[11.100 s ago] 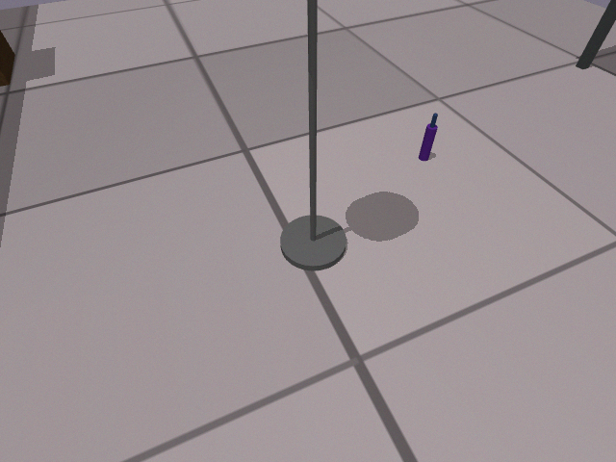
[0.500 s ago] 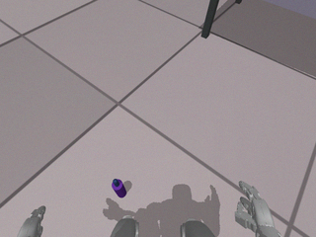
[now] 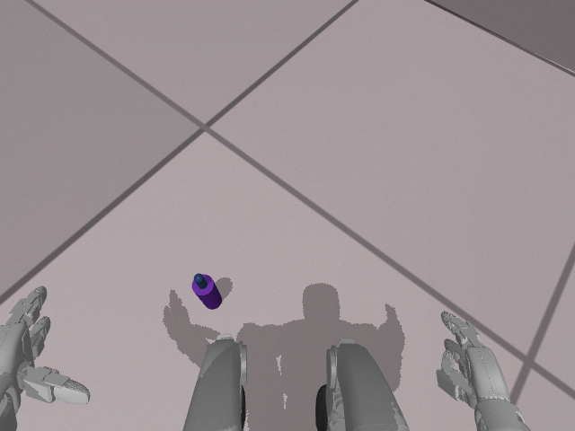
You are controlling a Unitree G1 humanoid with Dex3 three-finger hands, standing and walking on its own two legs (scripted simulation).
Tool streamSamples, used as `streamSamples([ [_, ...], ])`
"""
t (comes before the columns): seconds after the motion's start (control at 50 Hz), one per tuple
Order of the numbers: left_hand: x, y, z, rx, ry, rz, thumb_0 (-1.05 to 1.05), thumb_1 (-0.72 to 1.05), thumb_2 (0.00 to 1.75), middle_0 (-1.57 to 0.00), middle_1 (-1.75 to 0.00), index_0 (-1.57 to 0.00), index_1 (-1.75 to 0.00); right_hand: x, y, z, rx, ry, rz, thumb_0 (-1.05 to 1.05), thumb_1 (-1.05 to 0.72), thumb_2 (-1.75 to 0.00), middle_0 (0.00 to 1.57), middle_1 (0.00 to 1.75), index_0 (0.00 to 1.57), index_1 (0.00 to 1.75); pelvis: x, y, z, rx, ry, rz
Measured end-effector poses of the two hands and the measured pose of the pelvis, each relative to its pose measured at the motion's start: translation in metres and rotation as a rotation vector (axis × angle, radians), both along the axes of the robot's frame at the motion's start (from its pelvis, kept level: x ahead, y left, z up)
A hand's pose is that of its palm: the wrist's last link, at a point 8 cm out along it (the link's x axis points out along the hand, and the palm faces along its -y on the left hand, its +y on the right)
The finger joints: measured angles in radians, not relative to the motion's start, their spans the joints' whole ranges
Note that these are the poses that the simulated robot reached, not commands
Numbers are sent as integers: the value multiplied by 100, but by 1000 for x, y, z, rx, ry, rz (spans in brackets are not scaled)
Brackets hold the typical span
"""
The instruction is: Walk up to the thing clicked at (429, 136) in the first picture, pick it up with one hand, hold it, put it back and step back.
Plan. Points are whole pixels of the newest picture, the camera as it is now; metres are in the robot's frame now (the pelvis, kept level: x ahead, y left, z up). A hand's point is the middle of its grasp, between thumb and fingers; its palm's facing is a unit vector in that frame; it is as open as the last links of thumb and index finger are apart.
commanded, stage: go down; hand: left
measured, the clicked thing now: (206, 290) +0.39 +0.20 -0.48
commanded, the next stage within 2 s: approach in 1.62 s
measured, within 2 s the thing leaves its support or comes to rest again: neither
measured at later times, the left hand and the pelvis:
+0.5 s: hand (69, 309) +0.29 +0.36 -0.15, palm faces +0.12 -0.98 -0.17, open 17.6 cm; pelvis -0.04 +0.00 -0.10, yaw -2 degrees
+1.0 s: hand (72, 297) +0.31 +0.37 -0.18, palm faces +0.11 -0.99 -0.13, open 17.6 cm; pelvis -0.04 +0.00 -0.16, yaw -3 degrees
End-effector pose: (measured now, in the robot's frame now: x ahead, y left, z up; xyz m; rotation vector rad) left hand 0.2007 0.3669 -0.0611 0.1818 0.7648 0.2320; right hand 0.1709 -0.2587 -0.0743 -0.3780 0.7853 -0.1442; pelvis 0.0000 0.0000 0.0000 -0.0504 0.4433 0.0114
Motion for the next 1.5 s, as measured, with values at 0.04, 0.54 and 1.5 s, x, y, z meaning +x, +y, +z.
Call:
streamSamples([
  [0.04,14,3,-8,-9,-56,-33,-1,-57,4,-7,-6,-8,-7,-4,-3,-15,-11,19,1,1,-92,-90,21,30,20,30,-5,0,-13,-2,17,-2],
  [0.54,69,43,-74,-46,-311,-92,-2,-58,4,-7,-6,-7,-6,-58,-18,-129,-56,201,19,1,-90,-90,21,30,20,30,-40,-4,-110,-25,124,-25],
  [1.5,96,64,-115,-73,-462,-121,-2,-58,7,-5,-4,-5,-6,-77,-22,-199,-93,253,56,0,-92,-91,21,30,20,30,-54,-2,-182,-42,132,-41],
])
